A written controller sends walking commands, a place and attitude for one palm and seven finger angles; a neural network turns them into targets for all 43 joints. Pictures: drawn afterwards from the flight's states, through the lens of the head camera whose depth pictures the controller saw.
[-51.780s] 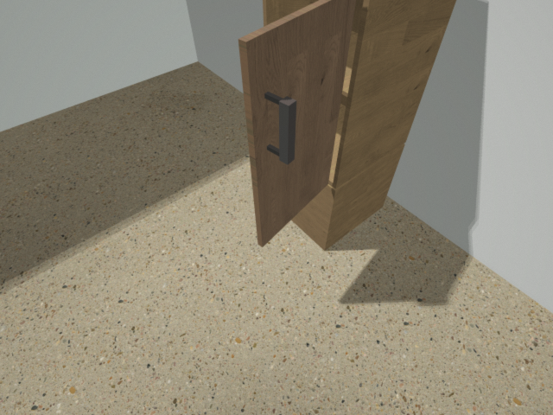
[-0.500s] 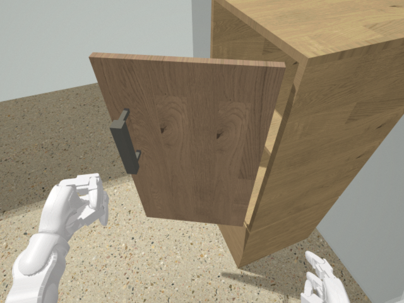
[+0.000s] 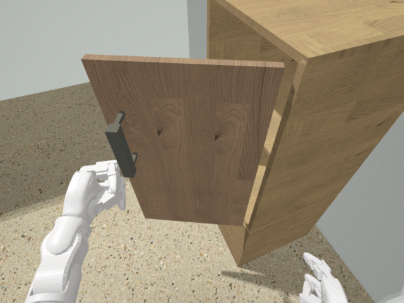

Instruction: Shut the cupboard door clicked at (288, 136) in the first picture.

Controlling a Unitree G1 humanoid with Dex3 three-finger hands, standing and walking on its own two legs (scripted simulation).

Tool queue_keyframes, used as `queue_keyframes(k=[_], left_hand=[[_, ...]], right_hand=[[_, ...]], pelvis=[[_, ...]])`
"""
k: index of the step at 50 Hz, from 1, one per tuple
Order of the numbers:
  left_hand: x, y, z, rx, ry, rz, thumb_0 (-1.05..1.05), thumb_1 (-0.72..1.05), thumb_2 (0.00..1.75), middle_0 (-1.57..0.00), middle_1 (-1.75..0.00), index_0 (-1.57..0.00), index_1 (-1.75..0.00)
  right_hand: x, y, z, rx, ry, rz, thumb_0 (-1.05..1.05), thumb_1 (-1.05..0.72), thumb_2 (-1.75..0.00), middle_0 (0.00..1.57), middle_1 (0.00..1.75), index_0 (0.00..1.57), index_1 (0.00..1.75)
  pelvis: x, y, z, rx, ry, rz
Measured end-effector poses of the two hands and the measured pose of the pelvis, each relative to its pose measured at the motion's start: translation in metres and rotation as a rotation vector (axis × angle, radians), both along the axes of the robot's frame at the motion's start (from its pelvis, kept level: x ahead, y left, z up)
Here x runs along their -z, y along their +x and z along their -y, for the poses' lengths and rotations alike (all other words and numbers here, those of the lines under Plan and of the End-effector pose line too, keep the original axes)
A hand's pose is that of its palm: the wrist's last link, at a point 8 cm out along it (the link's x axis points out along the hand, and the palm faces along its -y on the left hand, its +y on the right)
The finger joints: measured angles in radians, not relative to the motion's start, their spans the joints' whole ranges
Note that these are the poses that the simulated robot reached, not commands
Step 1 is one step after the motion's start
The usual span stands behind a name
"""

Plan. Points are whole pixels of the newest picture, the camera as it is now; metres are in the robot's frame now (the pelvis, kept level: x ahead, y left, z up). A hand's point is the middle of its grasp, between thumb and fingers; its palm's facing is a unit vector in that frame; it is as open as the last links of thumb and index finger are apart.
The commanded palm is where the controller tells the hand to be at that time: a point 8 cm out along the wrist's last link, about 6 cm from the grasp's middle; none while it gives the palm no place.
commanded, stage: bring the fist close to the handle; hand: left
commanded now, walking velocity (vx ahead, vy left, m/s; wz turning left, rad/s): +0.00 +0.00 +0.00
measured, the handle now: (125, 145) +0.41 +0.18 +0.09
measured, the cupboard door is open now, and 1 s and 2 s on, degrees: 62 59 42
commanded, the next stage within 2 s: push the door shut along its arc in 0.48 s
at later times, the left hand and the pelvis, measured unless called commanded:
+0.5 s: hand (118, 195) +0.29 +0.17 +0.09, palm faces -0.04 -1.00 -0.04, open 3.1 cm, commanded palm +0.27 +0.22 +0.10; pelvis +0.00 +0.01 +0.00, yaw +0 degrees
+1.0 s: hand (126, 169) +0.35 +0.16 +0.09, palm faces -0.14 -0.99 -0.05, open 3.1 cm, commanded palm +0.34 +0.21 +0.10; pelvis -0.01 +0.01 +0.00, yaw +0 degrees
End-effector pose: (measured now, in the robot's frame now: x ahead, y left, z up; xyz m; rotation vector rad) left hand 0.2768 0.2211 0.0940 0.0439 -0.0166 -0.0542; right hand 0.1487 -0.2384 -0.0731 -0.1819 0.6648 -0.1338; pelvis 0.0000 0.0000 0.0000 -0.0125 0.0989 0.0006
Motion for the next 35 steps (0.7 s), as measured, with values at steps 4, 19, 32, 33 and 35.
queue_keyframes(k=[4,19,32,33,35], left_hand=[[0.002,0.007,0.002,-0.006,-0.002,-0.008,0.01,0.90,0.90,-1.30,-1.50,-1.30,-1.50],[-0.001,-0.005,-0.002,-0.022,-0.001,0.011,0.02,0.90,0.90,-1.30,-1.50,-1.30,-1.50],[-0.003,0.001,0.002,-0.008,0.000,0.019,0.02,0.90,0.90,-1.30,-1.50,-1.30,-1.50],[-0.003,0.002,0.002,-0.003,0.001,0.019,0.02,0.90,0.90,-1.30,-1.50,-1.30,-1.50],[-0.001,0.006,0.003,0.008,0.004,0.009,0.01,0.90,0.90,-1.30,-1.50,-1.30,-1.50]], right_hand=[[0.001,-0.002,-0.001,0.003,0.004,-0.018,0.02,-0.91,-0.90,0.20,0.30,0.20,0.30],[-0.001,-0.005,-0.001,0.018,0.002,-0.027,0.02,-0.91,-0.90,0.20,0.30,0.20,0.30],[-0.002,-0.006,-0.007,0.005,0.005,-0.020,0.02,-0.91,-0.90,0.20,0.30,0.20,0.30],[-0.001,-0.007,-0.007,0.005,0.006,-0.021,0.02,-0.91,-0.90,0.20,0.30,0.20,0.30],[0.000,-0.009,-0.007,0.003,0.006,-0.031,0.02,-0.91,-0.90,0.20,0.30,0.20,0.30]], pelvis=[[0.000,0.001,-0.001,0.005,0.002,0.000],[-0.001,0.001,-0.005,0.007,-0.002,0.011],[-0.002,-0.007,-0.006,0.002,-0.003,0.021],[-0.002,-0.007,-0.006,0.002,-0.003,0.021],[-0.001,-0.008,-0.006,-0.001,-0.003,0.022]])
